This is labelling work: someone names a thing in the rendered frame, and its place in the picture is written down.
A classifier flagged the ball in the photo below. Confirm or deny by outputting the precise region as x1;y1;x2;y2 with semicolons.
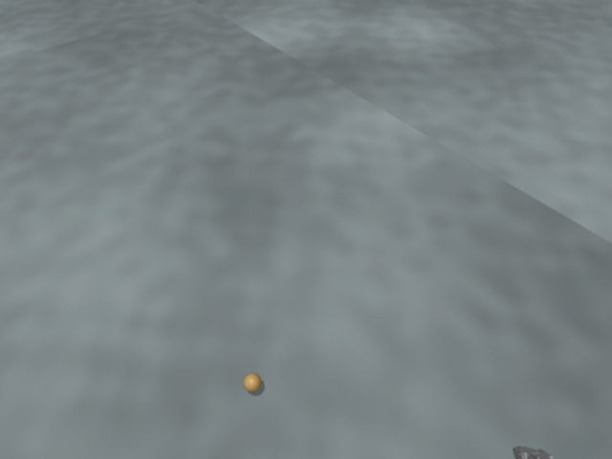
243;373;261;392

